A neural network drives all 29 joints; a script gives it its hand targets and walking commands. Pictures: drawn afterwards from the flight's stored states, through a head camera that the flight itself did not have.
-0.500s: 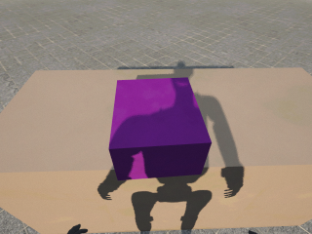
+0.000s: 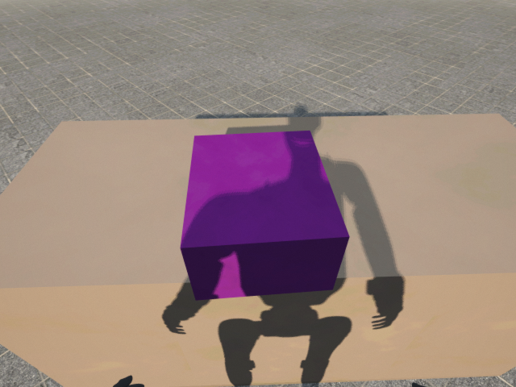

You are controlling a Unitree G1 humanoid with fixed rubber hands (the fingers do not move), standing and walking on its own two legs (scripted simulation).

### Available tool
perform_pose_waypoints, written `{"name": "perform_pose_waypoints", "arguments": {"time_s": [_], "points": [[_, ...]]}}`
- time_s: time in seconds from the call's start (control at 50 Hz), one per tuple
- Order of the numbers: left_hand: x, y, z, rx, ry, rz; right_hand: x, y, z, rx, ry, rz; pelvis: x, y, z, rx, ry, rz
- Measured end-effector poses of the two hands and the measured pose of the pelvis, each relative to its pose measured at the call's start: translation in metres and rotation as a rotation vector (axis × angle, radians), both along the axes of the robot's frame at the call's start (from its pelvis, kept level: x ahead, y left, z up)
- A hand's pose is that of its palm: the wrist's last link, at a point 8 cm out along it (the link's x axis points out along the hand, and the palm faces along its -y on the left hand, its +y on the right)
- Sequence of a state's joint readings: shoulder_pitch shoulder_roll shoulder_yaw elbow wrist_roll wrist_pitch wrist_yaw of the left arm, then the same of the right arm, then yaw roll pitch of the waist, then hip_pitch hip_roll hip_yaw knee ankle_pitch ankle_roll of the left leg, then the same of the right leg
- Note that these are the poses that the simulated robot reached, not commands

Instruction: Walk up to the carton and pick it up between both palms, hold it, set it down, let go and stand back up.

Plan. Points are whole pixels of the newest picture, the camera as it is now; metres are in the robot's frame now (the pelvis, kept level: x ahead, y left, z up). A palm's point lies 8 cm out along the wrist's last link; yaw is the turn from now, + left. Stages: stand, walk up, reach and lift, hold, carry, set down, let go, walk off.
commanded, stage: stand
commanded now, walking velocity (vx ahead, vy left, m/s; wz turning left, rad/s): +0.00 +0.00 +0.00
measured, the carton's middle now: (258, 207) +0.48 +0.02 +0.01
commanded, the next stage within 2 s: none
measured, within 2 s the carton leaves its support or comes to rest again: neither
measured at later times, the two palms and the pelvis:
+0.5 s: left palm out of the picture +0.11 +0.26 -0.10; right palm out of the picture +0.10 -0.25 -0.10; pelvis +0.00 +0.00 +0.00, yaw +0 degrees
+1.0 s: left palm out of the picture +0.10 +0.26 -0.10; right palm out of the picture +0.09 -0.25 -0.10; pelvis -0.01 +0.00 +0.00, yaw +0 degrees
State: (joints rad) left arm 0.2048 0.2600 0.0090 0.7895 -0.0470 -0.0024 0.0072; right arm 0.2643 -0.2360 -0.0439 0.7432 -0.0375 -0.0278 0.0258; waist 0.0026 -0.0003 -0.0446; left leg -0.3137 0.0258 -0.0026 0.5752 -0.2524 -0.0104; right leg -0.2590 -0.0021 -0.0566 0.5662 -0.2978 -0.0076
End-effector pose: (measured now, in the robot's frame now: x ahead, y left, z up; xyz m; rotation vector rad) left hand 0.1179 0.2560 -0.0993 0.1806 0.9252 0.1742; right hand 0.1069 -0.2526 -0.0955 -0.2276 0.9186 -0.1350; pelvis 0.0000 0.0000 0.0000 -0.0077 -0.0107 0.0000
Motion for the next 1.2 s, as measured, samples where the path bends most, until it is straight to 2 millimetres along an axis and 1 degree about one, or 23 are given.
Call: {"name": "perform_pose_waypoints", "arguments": {"time_s": [0.38,1.2], "points": [[-0.006,0.002,-0.001,0.004,0.014,0.004,-0.006,0.0,-0.003,0.004,0.015,-0.005,-0.002,0.0,0.0,0.0,-0.003,0.0],[-0.025,0.005,-0.005,0.004,0.042,0.015,-0.024,0.001,-0.009,0.009,0.038,-0.015,-0.013,0.002,0.0,-0.002,-0.018,0.0]]}}
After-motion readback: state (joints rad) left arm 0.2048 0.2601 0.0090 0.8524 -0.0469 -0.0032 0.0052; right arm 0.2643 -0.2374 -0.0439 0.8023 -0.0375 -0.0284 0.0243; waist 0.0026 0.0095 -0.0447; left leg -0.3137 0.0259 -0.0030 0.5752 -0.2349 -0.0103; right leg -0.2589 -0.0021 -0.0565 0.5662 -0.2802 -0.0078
